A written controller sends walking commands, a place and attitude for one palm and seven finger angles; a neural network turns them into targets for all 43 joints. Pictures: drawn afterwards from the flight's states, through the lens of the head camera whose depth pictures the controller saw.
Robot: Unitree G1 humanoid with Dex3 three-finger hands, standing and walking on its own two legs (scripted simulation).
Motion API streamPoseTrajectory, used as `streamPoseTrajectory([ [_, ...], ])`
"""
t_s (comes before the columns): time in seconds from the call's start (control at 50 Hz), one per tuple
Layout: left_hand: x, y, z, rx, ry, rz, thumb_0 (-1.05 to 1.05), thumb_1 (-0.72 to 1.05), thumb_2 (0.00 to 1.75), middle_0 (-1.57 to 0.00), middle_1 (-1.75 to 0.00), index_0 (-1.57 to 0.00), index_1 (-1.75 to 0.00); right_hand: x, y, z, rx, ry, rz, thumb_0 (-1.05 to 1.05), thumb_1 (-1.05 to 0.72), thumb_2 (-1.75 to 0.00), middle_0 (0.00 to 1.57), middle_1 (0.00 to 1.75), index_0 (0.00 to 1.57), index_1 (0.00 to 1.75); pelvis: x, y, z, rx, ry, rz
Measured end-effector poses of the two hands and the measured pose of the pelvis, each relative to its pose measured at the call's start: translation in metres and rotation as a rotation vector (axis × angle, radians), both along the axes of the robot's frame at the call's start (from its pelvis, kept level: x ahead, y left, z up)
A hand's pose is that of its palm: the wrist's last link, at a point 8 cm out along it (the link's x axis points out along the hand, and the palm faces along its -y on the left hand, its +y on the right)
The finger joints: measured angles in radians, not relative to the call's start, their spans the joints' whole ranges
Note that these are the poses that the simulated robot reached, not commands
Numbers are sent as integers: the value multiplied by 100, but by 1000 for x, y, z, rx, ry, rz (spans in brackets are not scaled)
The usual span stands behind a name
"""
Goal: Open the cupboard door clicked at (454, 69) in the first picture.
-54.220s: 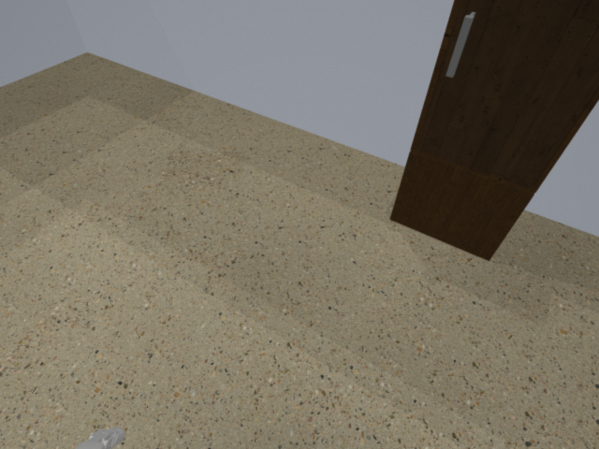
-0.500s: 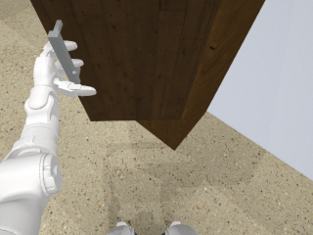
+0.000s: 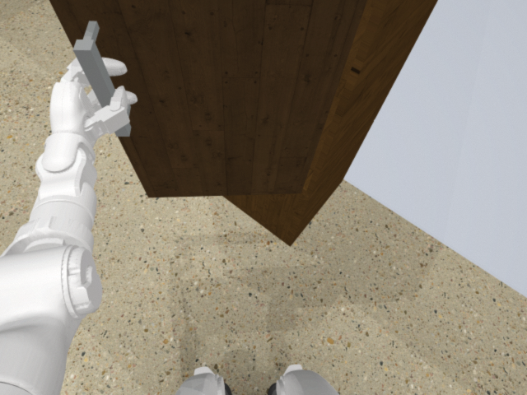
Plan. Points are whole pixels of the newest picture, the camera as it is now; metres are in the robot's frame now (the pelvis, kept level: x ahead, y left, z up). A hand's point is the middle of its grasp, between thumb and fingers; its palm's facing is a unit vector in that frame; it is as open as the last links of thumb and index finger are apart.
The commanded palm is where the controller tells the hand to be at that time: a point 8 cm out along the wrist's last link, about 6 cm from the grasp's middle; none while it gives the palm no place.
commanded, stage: close the thumb around the handle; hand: left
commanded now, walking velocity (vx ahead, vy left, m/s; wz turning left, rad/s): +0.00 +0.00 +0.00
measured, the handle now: (109, 84) +0.57 +0.19 +0.10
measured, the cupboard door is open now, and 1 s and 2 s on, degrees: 42 79 85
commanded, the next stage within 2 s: pull the door open along its arc in 0.06 s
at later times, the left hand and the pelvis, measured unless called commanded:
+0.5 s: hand (121, 131) +0.47 +0.16 +0.10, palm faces +0.00 -1.00 +0.01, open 5.7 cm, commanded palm +0.42 +0.21 +0.10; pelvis +0.02 +0.00 +0.01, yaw -1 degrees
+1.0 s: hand (196, 239) +0.30 +0.06 +0.11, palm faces +0.36 -0.93 +0.04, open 6.0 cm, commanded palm +0.23 +0.12 +0.10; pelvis +0.01 -0.02 +0.02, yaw +2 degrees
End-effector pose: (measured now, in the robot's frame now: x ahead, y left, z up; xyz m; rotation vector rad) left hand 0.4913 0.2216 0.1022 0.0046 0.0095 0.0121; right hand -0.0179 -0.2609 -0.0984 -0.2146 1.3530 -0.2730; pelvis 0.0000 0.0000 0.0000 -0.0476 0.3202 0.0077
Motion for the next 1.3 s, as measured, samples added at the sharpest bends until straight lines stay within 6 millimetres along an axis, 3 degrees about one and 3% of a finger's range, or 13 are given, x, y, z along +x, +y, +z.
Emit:
streamPoseTrajectory([
  [0.28,0,-1,0,-15,2,4,1,74,82,-36,-135,-38,-135,6,4,2,10,-12,-9,1,-90,-90,20,30,20,30,6,2,2,0,-5,-10],
  [0.42,-17,-3,-1,-16,-19,0,1,75,80,-36,-135,-37,-135,21,6,1,32,-51,-11,1,-90,-90,20,30,20,30,12,3,6,5,-21,-22],
  [0.52,-44,-6,-2,-20,-34,-14,1,73,76,-36,-135,-37,-135,46,8,3,57,-127,-2,1,-90,-90,20,30,20,30,16,3,10,10,-51,-29],
  [0.62,-84,-17,-3,-35,-47,-24,1,72,74,-36,-135,-36,-134,84,11,9,83,-245,39,1,-90,-90,20,30,20,30,18,2,15,15,-89,-27],
  [0.8,-162,-63,-3,-111,-50,234,2,69,75,-35,-135,-37,-131,164,27,23,138,-461,208,1,-91,-90,20,30,20,30,10,-3,17,30,-152,-6],
  [0.9,-198,-92,0,-71,-20,328,1,69,75,-36,-134,-36,-132,195,38,33,166,-536,274,1,-91,-90,20,30,20,30,5,-11,17,42,-189,9],
  [1.02,-232,-122,4,-32,21,351,2,68,74,-34,-132,-38,-133,210,42,44,190,-579,286,1,-90,-90,20,30,20,30,6,-25,21,52,-233,19],
  [1.12,-252,-141,6,-3,36,303,2,66,72,-35,-132,-39,-134,210,32,46,193,-587,273,1,-90,-90,20,30,20,30,9,-39,23,57,-265,27],
  [1.3,-246,-149,4,8,34,396,1,67,78,-36,-133,-39,-134,204,2,28,157,-519,301,1,-90,-90,20,30,20,30,4,-57,21,70,-262,61],
])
